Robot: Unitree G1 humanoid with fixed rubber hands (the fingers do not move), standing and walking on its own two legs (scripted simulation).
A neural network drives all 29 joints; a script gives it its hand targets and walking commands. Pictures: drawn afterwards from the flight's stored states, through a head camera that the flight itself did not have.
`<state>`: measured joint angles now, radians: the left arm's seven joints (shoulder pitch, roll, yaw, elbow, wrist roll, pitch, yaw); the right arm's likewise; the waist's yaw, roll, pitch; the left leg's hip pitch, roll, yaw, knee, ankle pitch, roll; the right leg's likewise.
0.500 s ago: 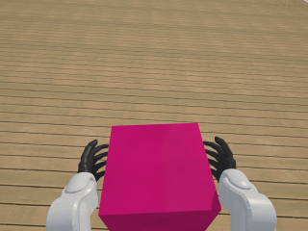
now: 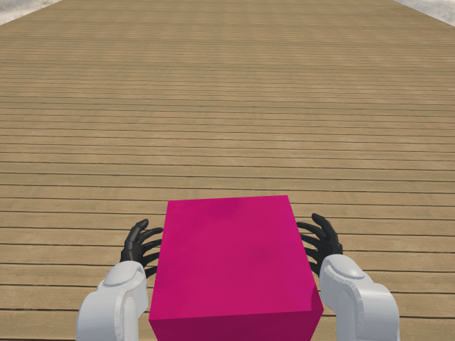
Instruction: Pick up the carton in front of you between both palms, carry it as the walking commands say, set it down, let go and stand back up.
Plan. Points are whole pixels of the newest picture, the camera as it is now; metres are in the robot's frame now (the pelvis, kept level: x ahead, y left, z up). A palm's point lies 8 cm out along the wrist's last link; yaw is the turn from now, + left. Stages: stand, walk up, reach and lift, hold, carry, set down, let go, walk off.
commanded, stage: carry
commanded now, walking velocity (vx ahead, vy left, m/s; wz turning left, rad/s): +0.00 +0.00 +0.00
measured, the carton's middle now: (232, 288) +0.22 +0.00 +0.01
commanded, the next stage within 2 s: hold in 1.38 s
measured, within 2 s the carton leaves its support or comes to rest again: neither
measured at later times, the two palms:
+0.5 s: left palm (146, 269) +0.22 +0.14 +0.07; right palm (332, 260) +0.23 -0.16 +0.08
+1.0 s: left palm (157, 273) +0.24 +0.13 +0.02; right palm (323, 261) +0.26 -0.16 +0.03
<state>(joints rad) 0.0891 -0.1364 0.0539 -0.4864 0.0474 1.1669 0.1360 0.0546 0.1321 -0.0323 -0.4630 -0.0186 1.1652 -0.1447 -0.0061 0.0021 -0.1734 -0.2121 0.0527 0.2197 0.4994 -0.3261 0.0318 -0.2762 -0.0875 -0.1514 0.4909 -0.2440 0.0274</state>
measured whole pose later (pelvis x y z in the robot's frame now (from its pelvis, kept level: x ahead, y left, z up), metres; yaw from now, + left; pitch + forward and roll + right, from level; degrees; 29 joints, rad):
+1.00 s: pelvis -0.03 -0.02 +0.00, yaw +1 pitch +2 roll +0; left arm -0.13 -0.13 0.16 0.16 0.22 0.68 0.03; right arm -0.17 0.14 -0.12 0.16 -0.22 0.70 -0.04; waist 0.00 -0.02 -0.07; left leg -0.24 0.07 0.20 0.48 -0.27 0.01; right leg -0.30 -0.07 -0.17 0.49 -0.21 -0.01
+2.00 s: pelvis -0.08 -0.03 -0.01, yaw +5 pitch -6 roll +0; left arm -0.61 -0.14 0.53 0.67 0.47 0.56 -0.04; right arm -0.64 0.21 -0.53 0.61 -0.48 0.56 0.00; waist 0.00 -0.02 0.09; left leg -0.25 -0.05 -0.08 0.63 -0.27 0.01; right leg -0.27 0.05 0.07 0.61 -0.23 -0.01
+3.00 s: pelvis -0.10 -0.02 -0.24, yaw +4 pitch +46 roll -1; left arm -1.06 0.11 0.33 0.82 0.17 0.24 0.04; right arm -0.96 0.10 -0.50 0.58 -0.18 0.21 -0.13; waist -0.03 -0.02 -0.11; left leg -1.89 -0.12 -0.06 1.64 -0.54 -0.01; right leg -1.91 0.12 0.07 1.60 -0.49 0.05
